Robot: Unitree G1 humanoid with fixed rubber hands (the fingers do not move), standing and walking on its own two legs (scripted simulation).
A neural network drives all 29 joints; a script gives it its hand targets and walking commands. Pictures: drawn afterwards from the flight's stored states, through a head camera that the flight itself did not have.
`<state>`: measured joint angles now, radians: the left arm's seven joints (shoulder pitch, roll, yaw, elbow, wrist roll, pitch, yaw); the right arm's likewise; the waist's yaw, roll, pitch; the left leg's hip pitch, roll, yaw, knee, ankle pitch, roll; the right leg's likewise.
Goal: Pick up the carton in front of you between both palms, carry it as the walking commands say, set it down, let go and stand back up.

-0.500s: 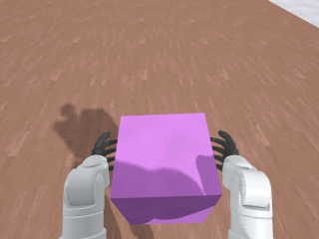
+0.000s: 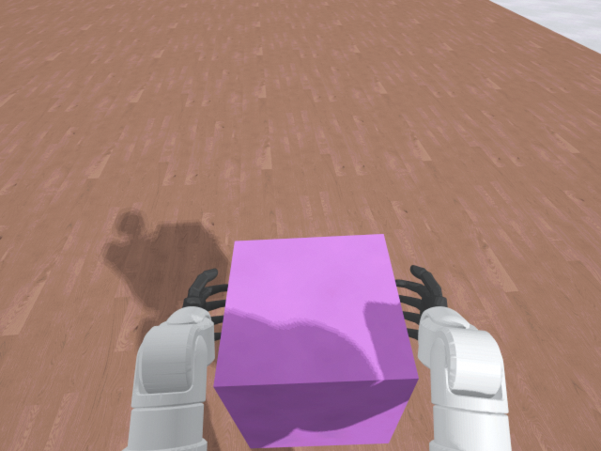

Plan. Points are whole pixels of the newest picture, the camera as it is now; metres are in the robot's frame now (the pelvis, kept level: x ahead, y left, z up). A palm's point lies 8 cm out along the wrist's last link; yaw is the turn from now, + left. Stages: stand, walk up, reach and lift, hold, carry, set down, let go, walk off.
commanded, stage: carry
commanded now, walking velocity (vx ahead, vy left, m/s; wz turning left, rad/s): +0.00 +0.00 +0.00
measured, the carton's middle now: (314, 345) +0.29 +0.00 -0.01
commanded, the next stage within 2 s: hold in 1.80 s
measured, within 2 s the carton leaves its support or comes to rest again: neither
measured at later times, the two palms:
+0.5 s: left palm (202, 359) +0.24 +0.14 +0.03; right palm (434, 361) +0.24 -0.15 +0.04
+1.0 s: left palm (202, 375) +0.22 +0.14 +0.04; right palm (444, 380) +0.22 -0.16 +0.04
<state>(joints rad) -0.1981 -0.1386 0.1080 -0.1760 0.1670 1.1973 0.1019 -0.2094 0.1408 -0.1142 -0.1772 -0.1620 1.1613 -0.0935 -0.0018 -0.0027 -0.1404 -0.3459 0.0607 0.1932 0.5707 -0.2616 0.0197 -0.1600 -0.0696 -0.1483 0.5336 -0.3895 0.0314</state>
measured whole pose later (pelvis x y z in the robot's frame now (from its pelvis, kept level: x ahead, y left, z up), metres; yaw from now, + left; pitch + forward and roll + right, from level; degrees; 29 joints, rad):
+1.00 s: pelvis -0.07 -0.01 +0.00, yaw +0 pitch +1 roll +0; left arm -0.25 -0.15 0.18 0.23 0.26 0.75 0.05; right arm -0.25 0.15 -0.19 0.23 -0.26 0.73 -0.05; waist 0.00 0.00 -0.10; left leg -0.38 0.09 0.18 0.52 -0.16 0.02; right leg -0.23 -0.05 -0.17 0.55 -0.35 -0.01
